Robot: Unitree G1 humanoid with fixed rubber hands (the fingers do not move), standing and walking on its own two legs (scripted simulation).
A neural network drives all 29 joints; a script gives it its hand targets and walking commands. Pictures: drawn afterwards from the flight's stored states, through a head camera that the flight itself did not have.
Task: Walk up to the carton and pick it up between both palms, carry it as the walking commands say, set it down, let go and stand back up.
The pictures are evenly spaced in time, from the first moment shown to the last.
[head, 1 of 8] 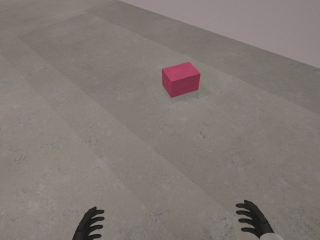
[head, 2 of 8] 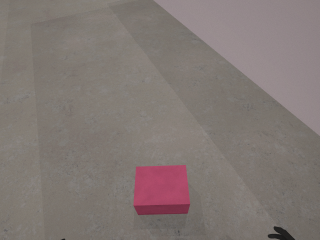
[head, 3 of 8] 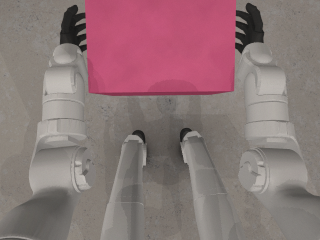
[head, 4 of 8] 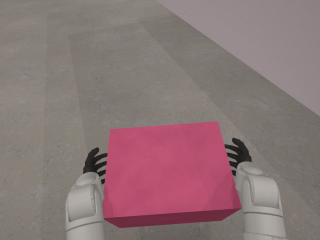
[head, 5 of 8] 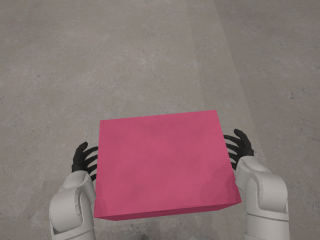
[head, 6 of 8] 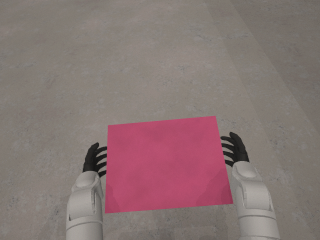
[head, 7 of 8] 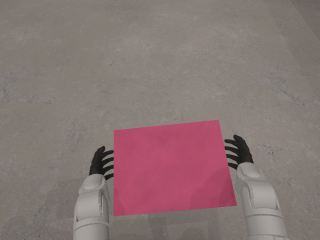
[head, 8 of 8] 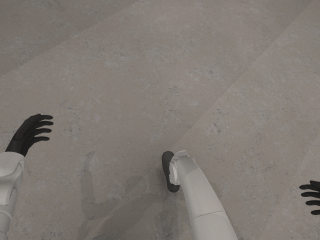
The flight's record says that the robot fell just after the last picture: no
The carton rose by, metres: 0.68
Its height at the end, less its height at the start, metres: +0.01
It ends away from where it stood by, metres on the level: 20.13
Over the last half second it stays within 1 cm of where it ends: yes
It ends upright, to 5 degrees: no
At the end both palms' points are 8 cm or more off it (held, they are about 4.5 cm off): yes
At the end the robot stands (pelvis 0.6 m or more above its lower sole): yes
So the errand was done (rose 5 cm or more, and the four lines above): no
